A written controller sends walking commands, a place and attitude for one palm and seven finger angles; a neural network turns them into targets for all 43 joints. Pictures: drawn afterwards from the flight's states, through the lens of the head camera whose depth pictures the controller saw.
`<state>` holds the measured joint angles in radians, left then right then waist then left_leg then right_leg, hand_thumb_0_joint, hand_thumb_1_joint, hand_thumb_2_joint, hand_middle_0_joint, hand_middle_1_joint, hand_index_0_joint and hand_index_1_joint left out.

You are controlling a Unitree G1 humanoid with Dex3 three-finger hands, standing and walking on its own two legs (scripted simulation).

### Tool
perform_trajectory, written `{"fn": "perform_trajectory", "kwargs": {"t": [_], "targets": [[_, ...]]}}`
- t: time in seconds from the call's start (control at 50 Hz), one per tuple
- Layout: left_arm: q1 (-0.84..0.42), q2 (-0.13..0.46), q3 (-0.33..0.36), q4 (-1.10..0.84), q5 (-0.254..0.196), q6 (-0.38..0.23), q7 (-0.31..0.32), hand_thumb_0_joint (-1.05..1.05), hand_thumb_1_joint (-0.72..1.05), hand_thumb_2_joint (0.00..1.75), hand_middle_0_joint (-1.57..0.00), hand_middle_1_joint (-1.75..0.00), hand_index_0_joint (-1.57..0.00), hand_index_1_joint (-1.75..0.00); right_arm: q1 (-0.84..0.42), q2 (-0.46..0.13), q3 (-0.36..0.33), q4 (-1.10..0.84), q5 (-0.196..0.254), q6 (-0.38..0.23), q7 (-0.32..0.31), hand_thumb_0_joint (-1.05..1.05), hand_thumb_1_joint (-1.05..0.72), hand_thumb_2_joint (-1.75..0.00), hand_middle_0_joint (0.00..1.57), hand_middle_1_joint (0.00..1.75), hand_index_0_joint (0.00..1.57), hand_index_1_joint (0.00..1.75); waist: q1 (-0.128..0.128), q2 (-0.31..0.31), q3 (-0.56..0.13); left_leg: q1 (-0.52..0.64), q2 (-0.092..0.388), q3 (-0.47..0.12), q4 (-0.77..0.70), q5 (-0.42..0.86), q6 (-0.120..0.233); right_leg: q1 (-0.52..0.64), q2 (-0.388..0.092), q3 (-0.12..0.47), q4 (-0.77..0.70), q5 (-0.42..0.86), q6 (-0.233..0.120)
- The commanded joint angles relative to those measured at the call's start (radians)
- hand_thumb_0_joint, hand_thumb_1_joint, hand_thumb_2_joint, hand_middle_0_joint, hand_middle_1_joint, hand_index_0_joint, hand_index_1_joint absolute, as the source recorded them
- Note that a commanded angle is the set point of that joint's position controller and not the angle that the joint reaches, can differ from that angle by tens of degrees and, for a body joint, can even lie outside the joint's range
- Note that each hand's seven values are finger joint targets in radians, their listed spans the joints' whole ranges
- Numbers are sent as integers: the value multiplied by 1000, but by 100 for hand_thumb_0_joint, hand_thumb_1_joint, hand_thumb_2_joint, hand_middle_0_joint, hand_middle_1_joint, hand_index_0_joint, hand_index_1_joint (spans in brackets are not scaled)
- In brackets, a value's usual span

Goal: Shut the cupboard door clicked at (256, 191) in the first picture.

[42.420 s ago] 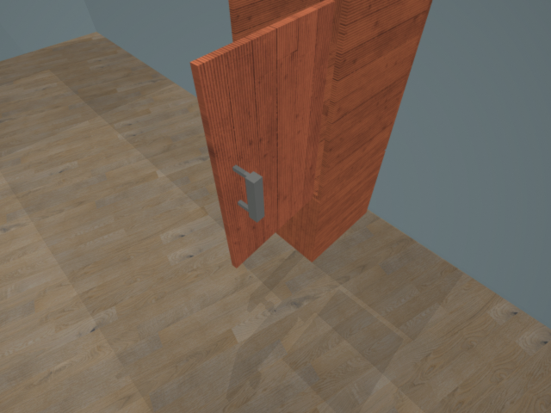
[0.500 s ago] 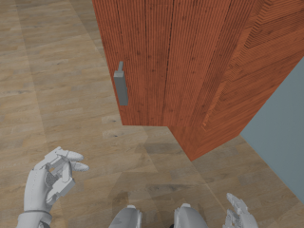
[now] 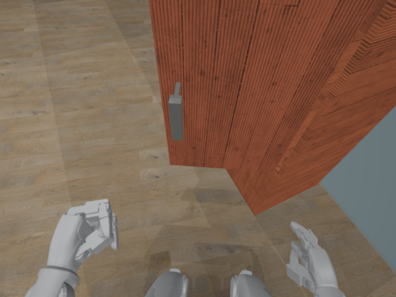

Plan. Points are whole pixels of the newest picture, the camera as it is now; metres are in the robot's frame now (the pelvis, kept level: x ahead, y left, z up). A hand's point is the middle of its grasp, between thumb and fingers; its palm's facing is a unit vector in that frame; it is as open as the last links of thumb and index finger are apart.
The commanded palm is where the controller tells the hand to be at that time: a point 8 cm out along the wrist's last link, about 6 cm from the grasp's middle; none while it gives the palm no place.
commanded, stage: raise the hand and make a fist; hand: left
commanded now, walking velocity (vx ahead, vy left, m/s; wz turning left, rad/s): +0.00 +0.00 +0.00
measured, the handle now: (177, 112) +0.50 +0.10 +0.05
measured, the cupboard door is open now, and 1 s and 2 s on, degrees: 61 61 61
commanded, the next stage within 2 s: bring the fist close to the handle in 0.54 s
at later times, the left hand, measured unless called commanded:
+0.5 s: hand (112, 224) +0.23 +0.17 +0.06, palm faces +0.04 -1.00 -0.05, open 3.1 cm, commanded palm +0.20 +0.22 +0.05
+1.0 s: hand (147, 203) +0.28 +0.12 +0.05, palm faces -0.07 -1.00 +0.00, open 3.1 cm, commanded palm +0.27 +0.18 +0.05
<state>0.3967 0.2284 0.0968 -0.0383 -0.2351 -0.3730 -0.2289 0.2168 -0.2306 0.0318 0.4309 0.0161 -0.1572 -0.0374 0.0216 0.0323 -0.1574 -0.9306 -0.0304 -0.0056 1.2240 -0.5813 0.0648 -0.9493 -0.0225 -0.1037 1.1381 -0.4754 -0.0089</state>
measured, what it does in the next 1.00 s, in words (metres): stands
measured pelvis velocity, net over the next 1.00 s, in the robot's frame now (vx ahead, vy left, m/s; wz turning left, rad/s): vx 0.00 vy -0.02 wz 0.00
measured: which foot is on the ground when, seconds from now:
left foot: down 0.00-1.00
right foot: down 0.00-1.00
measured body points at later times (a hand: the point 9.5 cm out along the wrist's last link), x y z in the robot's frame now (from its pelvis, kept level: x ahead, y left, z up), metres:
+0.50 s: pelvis +0.00 -0.02 +0.00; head +0.07 -0.01 +0.45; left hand +0.22 +0.22 +0.07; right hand +0.18 -0.26 -0.07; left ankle +0.01 +0.07 -0.64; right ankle +0.04 -0.12 -0.64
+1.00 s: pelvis +0.00 -0.02 +0.00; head +0.07 -0.02 +0.44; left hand +0.27 +0.18 +0.05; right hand +0.17 -0.26 -0.08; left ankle +0.01 +0.07 -0.64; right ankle +0.04 -0.12 -0.64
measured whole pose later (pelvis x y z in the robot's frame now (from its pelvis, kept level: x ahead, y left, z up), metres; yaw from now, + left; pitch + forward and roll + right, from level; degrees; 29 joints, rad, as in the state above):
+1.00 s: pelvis +0.00 -0.02 +0.00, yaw +0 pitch +17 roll -2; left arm 0.15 0.20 0.05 0.10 -0.22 -0.34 -0.17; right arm 0.24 -0.25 0.02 0.49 0.03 -0.14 -0.04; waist -0.01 0.04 -0.15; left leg -0.94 -0.02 -0.01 1.21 -0.57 0.04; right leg -0.97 -0.01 -0.10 1.15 -0.48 -0.04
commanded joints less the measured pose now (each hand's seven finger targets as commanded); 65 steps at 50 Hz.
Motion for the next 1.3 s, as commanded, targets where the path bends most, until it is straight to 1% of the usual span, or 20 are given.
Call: {"fn": "perform_trajectory", "kwargs": {"t": [0.0,0.06,0.08,0.14,0.18,0.26,0.36,0.44,0.54,0.6,0.62,0.72,0.8,0.82,0.9,0.98,1.1,1.16,1.2,1.28], "targets": [[-81,152,145,-290,-47,-87,3,0,90,90,-130,-150,-130,-150,6,-140,-72,-136,-1,-48,-22,0,-90,-90,20,30,20,30,5,70,-276,167,19,-92,-248,365,-98,217,44,24,-94,182,-40],[-53,144,155,-294,-56,-118,27,0,90,90,-130,-150,-130,-150,10,-134,-69,-123,-6,-50,-17,0,-90,-90,20,30,20,30,7,78,-281,180,23,-91,-238,418,-100,214,50,21,-86,209,-41],[-37,107,125,-264,-59,-117,23,0,90,90,-130,-150,-130,-150,7,-132,-68,-121,-6,-49,-14,0,-90,-90,20,30,20,30,-1,67,-253,166,21,-84,-236,401,-98,209,48,22,-95,204,-37],[-26,75,73,-178,-46,-93,0,0,90,90,-130,-150,-130,-150,9,-147,-73,-110,0,-45,-11,0,-90,-90,20,30,20,30,-32,28,-197,118,23,-82,-235,318,-88,184,45,22,-113,158,-30],[-18,73,61,-131,-42,-63,-24,0,90,90,-130,-150,-130,-150,10,-155,-76,-114,7,-44,-12,0,-90,-90,20,30,20,30,-33,-4,-182,91,20,-80,-237,293,-79,195,41,28,-124,145,-30],[-48,143,124,-158,-55,-43,-33,0,90,90,-130,-150,-130,-150,3,-157,-78,-131,9,-46,-23,0,-90,-90,20,30,20,30,-15,-32,-204,61,10,-65,-235,254,-60,249,38,55,-148,120,-30],[-66,161,171,-259,-74,-126,21,0,90,90,-130,-150,-130,-150,-1,-134,-72,-121,-1,-57,-24,0,-90,-90,20,30,20,30,11,27,-253,75,8,-54,-224,303,-63,283,36,70,-127,162,-36],[-23,92,97,-186,-47,-143,28,0,90,90,-130,-150,-130,-150,6,-136,-75,-102,-2,-54,-12,0,-90,-90,20,30,20,30,-20,34,-203,78,13,-50,-218,291,-64,220,34,58,-124,161,-30],[-28,99,81,-125,-47,-83,-20,0,90,90,-130,-150,-130,-150,8,-150,-81,-116,12,-39,-16,0,-90,-90,20,30,20,30,-35,-47,-184,28,9,-42,-213,211,-48,252,25,91,-176,82,-20],[-67,138,122,-188,-60,-89,-21,0,90,90,-130,-150,-130,-150,1,-142,-77,-122,11,-40,-23,0,-90,-90,20,30,20,30,-19,-18,-230,39,7,-33,-203,237,-43,293,21,111,-177,108,-21],[-70,132,128,-200,-66,-100,-13,0,90,90,-130,-150,-130,-150,1,-137,-76,-123,10,-42,-25,0,-90,-90,20,30,20,30,-18,-41,-229,38,7,-35,-204,242,-44,303,22,111,-176,111,-20],[-237,102,94,-163,-46,-158,27,0,90,90,-130,-150,-130,-150,-4,-134,-68,-78,-1,-58,-25,0,-90,-90,20,30,20,30,-49,-9,-199,16,11,-41,-168,209,-45,214,24,110,-152,67,-21],[-256,60,20,-72,-24,-112,12,0,90,90,-130,-150,-130,-150,1,-147,-69,-76,5,-54,-16,0,-90,-90,20,30,20,30,-55,0,-202,22,10,-43,-183,200,-42,209,22,101,-158,69,-22],[-270,74,27,-55,-19,-91,10,0,90,90,-130,-150,-130,-150,9,-151,-71,-76,8,-50,-17,0,-90,-90,20,30,20,30,-57,-26,-218,25,11,-43,-187,200,-40,222,22,104,-165,74,-18],[-361,84,19,-95,-4,-38,32,0,90,90,-130,-150,-130,-150,7,-145,-68,-90,12,-36,-16,0,-90,-90,20,30,20,30,-43,14,-277,69,9,-41,-214,244,-39,274,18,99,-166,133,-20],[-408,61,29,-96,10,-51,114,0,90,90,-130,-150,-130,-150,5,-132,-65,-81,1,-27,-11,0,-90,-90,20,30,20,30,-28,-11,-301,101,12,-47,-229,301,-44,288,23,77,-144,194,-22],[-513,-21,-68,65,77,-56,177,0,90,90,-130,-150,-130,-150,19,-140,-67,-51,-9,-5,13,0,-90,-90,20,30,20,30,-61,-35,-234,94,16,-49,-237,264,-50,220,18,65,-148,163,-22],[-553,-3,-57,117,87,-41,176,0,90,90,-130,-150,-130,-150,32,-148,-71,-51,-9,14,16,0,-90,-90,20,30,20,30,-56,-64,-255,87,14,-44,-241,272,-47,259,18,77,-158,183,-24],[-635,-25,-81,79,92,-51,182,0,90,90,-130,-150,-130,-150,27,-141,-72,-51,-7,22,18,0,-90,-90,20,30,20,30,-57,-23,-295,129,16,-42,-246,301,-50,261,15,75,-151,213,-24],[-729,-14,-52,74,90,-84,228,0,90,90,-130,-150,-130,-150,29,-134,-72,-32,-14,31,16,0,-90,-90,20,30,20,30,-56,-30,-335,157,20,-42,-242,350,-52,279,17,76,-143,261,-24]]}}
